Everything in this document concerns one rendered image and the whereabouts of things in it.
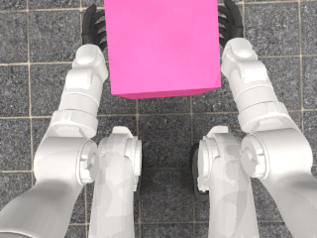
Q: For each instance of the right robot upper arm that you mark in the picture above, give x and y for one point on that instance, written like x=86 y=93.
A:
x=281 y=159

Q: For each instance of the right robot foot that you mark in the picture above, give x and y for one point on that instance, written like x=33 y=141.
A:
x=201 y=195

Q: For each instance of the right robot hand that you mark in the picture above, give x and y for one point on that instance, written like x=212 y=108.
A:
x=232 y=23

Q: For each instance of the carton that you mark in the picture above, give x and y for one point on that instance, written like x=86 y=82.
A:
x=162 y=48

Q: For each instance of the robot right shin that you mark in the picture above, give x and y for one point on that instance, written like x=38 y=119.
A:
x=202 y=182

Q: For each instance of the left robot upper arm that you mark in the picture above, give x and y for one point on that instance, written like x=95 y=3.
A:
x=63 y=166

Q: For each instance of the robot left forearm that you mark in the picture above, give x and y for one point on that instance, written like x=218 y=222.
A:
x=81 y=95

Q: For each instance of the robot right forearm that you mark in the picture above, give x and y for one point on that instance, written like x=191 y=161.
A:
x=259 y=109

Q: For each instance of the left robot hand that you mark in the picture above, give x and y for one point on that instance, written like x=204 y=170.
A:
x=90 y=29

